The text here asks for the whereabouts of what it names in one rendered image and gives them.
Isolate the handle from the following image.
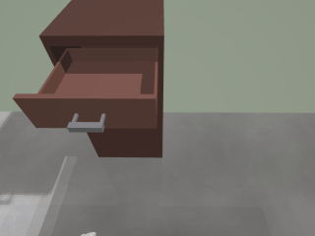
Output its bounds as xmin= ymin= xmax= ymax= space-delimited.
xmin=67 ymin=113 xmax=106 ymax=133

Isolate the cabinet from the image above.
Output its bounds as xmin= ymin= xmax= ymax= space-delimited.
xmin=39 ymin=0 xmax=164 ymax=158

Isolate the drawer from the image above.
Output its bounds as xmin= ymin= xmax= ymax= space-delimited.
xmin=13 ymin=48 xmax=158 ymax=129

